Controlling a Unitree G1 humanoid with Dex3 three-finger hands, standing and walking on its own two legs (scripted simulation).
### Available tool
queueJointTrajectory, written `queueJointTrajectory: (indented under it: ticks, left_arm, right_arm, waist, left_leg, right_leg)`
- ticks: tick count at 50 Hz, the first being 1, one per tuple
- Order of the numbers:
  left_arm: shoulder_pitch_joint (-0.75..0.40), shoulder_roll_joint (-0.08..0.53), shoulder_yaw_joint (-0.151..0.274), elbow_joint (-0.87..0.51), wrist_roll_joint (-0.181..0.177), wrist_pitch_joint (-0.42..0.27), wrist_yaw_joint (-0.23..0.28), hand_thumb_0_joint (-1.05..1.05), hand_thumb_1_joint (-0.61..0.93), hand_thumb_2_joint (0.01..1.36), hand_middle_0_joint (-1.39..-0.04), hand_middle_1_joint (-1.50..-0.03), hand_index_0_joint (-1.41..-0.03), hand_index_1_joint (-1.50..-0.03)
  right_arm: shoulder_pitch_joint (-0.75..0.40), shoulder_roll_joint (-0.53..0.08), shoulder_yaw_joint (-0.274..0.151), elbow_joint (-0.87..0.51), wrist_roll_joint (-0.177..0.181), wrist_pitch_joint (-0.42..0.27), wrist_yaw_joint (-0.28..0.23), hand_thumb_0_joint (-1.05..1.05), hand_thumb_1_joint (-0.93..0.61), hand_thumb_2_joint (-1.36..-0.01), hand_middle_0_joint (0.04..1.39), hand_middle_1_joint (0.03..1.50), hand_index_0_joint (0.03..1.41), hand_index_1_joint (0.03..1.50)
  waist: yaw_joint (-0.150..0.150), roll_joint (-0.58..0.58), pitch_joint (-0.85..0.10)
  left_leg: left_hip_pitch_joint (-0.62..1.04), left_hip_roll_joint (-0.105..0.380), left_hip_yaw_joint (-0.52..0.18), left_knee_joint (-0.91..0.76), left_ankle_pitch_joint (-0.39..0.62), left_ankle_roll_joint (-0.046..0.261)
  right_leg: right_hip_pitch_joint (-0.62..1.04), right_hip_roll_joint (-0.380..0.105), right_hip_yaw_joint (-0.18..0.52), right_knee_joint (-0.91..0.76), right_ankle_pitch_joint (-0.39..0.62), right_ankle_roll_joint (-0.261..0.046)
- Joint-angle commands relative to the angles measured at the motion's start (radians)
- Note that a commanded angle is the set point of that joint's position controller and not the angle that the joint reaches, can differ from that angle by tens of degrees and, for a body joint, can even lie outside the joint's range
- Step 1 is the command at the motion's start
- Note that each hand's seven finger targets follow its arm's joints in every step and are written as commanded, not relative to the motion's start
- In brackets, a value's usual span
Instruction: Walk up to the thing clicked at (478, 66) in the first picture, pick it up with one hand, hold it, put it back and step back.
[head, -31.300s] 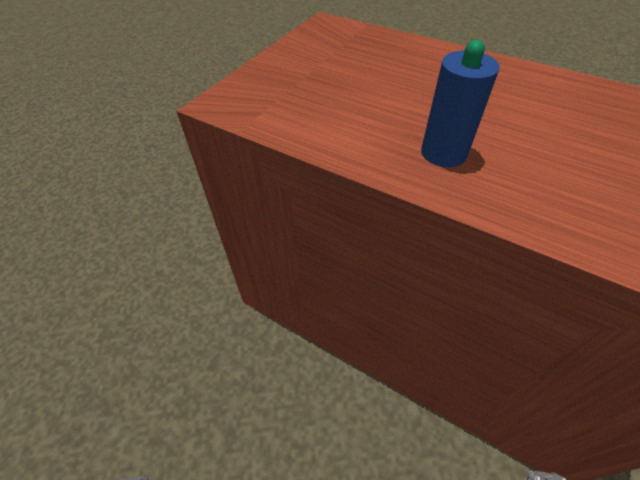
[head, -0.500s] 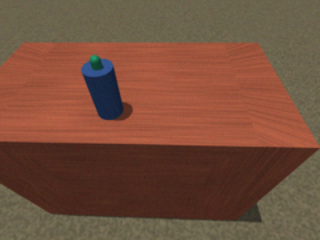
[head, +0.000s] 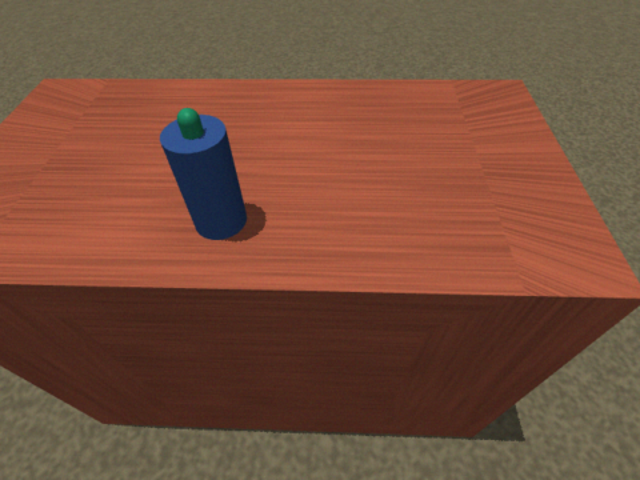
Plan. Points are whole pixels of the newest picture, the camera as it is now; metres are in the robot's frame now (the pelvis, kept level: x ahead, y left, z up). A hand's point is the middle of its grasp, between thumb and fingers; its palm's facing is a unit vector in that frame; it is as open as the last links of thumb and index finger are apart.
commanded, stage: stand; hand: left
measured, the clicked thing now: (205, 172) +0.47 +0.18 +0.12
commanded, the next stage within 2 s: none
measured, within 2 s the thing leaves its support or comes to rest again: neither
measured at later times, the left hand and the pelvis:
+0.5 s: hand out of the picture +0.08 +0.25 -0.16, palm faces -0.04 -0.94 -0.34, open 7.7 cm; pelvis +0.01 +0.00 +0.00, yaw +0 degrees
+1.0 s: hand out of the picture +0.06 +0.25 -0.16, palm faces -0.03 -0.94 -0.34, open 7.4 cm; pelvis +0.00 +0.00 +0.00, yaw +0 degrees
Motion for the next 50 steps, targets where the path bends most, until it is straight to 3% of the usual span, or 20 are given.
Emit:
queueJointTrajectory:
  ticks: [1, 5, 8, 13, 24, 28, 43, 50]
  left_arm:
    - [-0.026, 0.215, 0.044, -0.056, -0.001, -0.023, 0.017, 0.000, -0.051, 0.577, -0.200, -0.300, -0.200, -0.300]
    - [-0.026, 0.215, 0.043, -0.060, -0.001, -0.027, 0.019, 0.000, 0.269, 0.897, -0.200, -0.300, -0.200, -0.300]
    - [-0.036, 0.215, 0.045, -0.059, -0.001, -0.023, 0.020, 0.000, 0.509, 0.900, -0.200, -0.300, -0.200, -0.300]
    - [-0.030, 0.214, 0.045, -0.061, -0.003, -0.024, 0.019, 0.000, 0.899, 0.900, -0.200, -0.300, -0.200, -0.300]
    - [-0.031, 0.212, 0.047, -0.059, -0.003, -0.026, 0.021, 0.000, 0.899, 0.900, -0.200, -0.300, -0.200, -0.300]
    - [-0.033, 0.205, 0.048, -0.059, -0.001, -0.020, 0.020, 0.000, 0.899, 0.900, -0.200, -0.300, -0.200, -0.300]
    - [-0.025, 0.211, 0.050, -0.064, -0.002, -0.024, 0.018, 0.000, 0.899, 0.900, -0.200, -0.300, -0.200, -0.300]
    - [-0.027, 0.214, 0.052, -0.064, -0.001, -0.023, 0.019, 0.000, 0.899, 0.900, -0.200, -0.300, -0.200, -0.300]
  right_arm:
    - [-0.037, -0.220, -0.041, -0.058, 0.005, -0.023, -0.015, 0.000, -0.900, -0.900, 0.200, 0.300, 0.200, 0.300]
    - [-0.040, -0.217, -0.040, -0.061, 0.006, -0.027, -0.014, 0.000, -0.900, -0.900, 0.200, 0.300, 0.200, 0.300]
    - [-0.033, -0.211, -0.037, -0.059, 0.006, -0.025, -0.016, 0.000, -0.900, -0.900, 0.200, 0.300, 0.200, 0.300]
    - [-0.039, -0.215, -0.038, -0.062, 0.005, -0.029, -0.016, 0.000, -0.900, -0.900, 0.200, 0.300, 0.200, 0.300]
    - [-0.042, -0.212, -0.040, -0.062, 0.008, -0.027, -0.017, 0.000, -0.900, -0.900, 0.200, 0.300, 0.200, 0.300]
    - [-0.049, -0.216, -0.041, -0.063, 0.007, -0.026, -0.018, 0.000, -0.900, -0.900, 0.200, 0.300, 0.200, 0.300]
    - [-0.051, -0.211, -0.042, -0.065, 0.007, -0.028, -0.016, 0.000, -0.900, -0.900, 0.200, 0.300, 0.200, 0.300]
    - [-0.036, -0.208, -0.041, -0.063, 0.006, -0.025, -0.016, 0.000, -0.900, -0.900, 0.200, 0.300, 0.200, 0.300]
  waist:
    - [-0.001, -0.007, -0.061]
    - [-0.001, -0.013, -0.087]
    - [-0.007, -0.013, -0.062]
    - [0.000, -0.005, -0.089]
    - [-0.003, -0.017, -0.082]
    - [-0.001, 0.002, -0.065]
    - [0.002, -0.009, -0.074]
    - [-0.006, -0.011, -0.054]
  left_leg:
    - [0.044, 0.129, -0.127, -0.053, 0.053, 0.013]
    - [0.066, 0.133, -0.121, -0.032, 0.153, 0.014]
    - [0.043, 0.130, -0.124, -0.049, 0.112, 0.012]
    - [0.064, 0.137, -0.122, -0.038, 0.190, 0.012]
    - [0.074, 0.137, -0.119, -0.031, 0.214, 0.014]
    - [0.070, 0.136, -0.122, -0.046, 0.145, 0.015]
    - [0.068, 0.136, -0.124, -0.044, 0.145, 0.017]
    - [0.048, 0.129, -0.124, -0.053, 0.094, 0.015]
  right_leg:
    - [-0.039, -0.115, 0.092, -0.069, 0.067, -0.039]
    - [-0.021, -0.117, 0.086, -0.062, 0.139, -0.032]
    - [-0.020, -0.116, 0.085, -0.061, 0.117, -0.033]
    - [-0.002, -0.119, 0.081, -0.055, 0.154, -0.033]
    - [0.004, -0.122, 0.077, -0.061, 0.184, -0.029]
    - [-0.013, -0.118, 0.076, -0.065, 0.129, -0.035]
    - [-0.009, -0.120, 0.079, -0.068, 0.119, -0.036]
    - [-0.021, -0.118, 0.079, -0.078, 0.086, -0.034]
